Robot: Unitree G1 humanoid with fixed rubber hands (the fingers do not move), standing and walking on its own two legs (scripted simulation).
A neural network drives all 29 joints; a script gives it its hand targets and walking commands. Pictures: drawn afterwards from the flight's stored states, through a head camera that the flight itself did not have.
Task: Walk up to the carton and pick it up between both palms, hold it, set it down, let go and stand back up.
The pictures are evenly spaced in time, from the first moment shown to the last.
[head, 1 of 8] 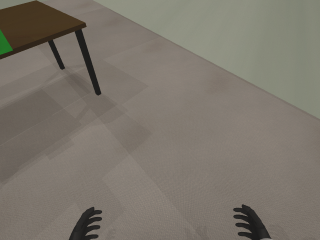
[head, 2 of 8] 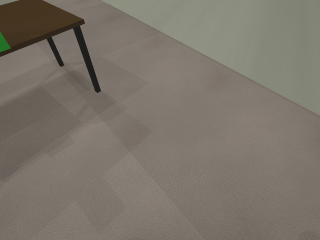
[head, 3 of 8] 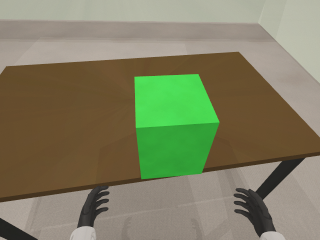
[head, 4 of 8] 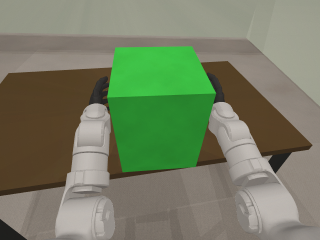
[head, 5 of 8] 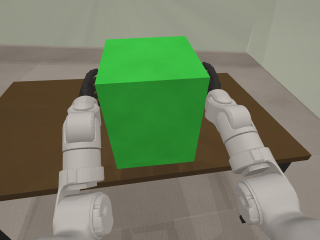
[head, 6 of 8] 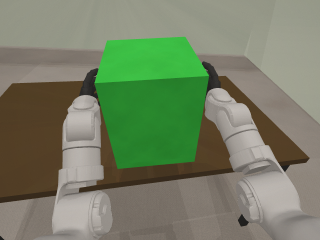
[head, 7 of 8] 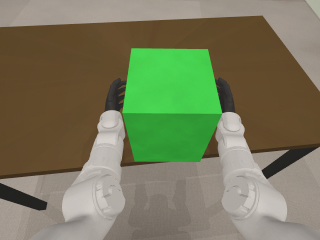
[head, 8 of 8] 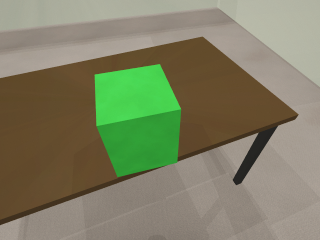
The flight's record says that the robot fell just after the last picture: no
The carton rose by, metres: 0.19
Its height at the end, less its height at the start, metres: +0.00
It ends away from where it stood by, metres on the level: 0.03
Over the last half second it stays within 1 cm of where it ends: yes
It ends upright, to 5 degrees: yes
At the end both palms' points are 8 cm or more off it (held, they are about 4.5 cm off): yes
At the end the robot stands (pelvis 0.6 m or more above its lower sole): yes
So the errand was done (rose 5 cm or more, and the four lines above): yes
